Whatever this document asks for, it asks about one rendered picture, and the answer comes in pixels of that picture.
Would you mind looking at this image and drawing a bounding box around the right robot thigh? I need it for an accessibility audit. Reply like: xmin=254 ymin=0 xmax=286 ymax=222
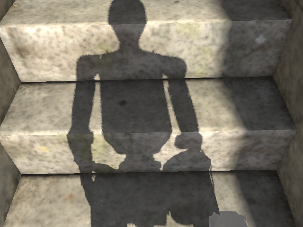
xmin=208 ymin=211 xmax=248 ymax=227

